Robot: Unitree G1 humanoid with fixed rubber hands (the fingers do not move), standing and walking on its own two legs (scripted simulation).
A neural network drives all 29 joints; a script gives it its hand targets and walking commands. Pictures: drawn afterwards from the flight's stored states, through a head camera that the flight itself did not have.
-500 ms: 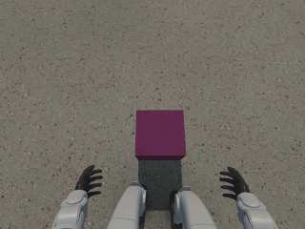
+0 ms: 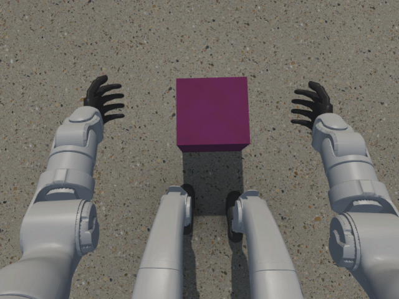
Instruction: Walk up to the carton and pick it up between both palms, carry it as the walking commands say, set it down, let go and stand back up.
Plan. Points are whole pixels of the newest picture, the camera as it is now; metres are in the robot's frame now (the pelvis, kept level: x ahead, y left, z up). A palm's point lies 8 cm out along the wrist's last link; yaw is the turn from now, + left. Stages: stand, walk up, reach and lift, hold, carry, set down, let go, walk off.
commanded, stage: reach and lift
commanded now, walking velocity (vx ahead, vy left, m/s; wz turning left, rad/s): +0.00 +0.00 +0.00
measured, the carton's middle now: (211, 118) +0.54 +0.00 -0.55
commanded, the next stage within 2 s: none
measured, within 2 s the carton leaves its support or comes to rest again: neither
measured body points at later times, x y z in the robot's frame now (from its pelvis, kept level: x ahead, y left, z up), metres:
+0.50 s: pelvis +0.04 +0.00 -0.01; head +0.40 +0.01 +0.24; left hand +0.55 +0.23 -0.16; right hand +0.55 -0.21 -0.17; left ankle +0.14 +0.11 -0.62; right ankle +0.11 -0.11 -0.63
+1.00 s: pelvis -0.01 +0.01 -0.17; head +0.34 +0.03 +0.11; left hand +0.54 +0.26 -0.30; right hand +0.54 -0.19 -0.30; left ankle +0.14 +0.11 -0.63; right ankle +0.11 -0.11 -0.63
